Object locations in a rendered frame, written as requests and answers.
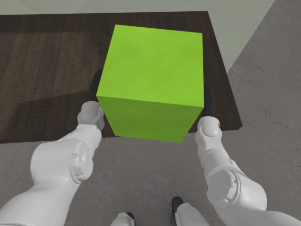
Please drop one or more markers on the right robot upper arm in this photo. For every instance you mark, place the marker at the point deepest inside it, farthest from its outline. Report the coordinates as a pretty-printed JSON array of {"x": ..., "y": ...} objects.
[{"x": 239, "y": 201}]

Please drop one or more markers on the table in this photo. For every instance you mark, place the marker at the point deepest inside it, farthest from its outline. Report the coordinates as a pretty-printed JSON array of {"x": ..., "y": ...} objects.
[{"x": 47, "y": 63}]

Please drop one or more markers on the carton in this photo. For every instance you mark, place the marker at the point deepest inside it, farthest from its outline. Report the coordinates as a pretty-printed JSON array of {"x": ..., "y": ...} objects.
[{"x": 152, "y": 84}]

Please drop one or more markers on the left robot upper arm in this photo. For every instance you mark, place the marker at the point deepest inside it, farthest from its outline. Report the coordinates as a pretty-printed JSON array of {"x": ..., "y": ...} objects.
[{"x": 58, "y": 168}]

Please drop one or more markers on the robot left hand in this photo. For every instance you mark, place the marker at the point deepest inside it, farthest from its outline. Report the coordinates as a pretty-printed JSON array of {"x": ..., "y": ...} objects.
[{"x": 94, "y": 86}]

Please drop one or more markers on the robot right forearm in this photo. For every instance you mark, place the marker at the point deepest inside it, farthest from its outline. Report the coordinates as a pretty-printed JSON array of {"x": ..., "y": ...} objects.
[{"x": 211, "y": 152}]

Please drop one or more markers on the left robot thigh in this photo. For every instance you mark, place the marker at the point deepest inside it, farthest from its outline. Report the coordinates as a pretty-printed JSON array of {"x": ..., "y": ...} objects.
[{"x": 123, "y": 221}]

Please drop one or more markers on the robot left forearm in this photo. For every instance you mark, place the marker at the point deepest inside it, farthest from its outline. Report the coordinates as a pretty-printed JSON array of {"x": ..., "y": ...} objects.
[{"x": 90, "y": 125}]

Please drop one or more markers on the robot left foot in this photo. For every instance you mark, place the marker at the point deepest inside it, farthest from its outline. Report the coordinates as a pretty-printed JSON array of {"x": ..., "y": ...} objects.
[{"x": 131, "y": 215}]

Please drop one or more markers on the robot right hand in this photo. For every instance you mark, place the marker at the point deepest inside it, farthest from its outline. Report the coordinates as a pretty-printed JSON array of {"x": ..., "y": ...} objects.
[{"x": 209, "y": 102}]

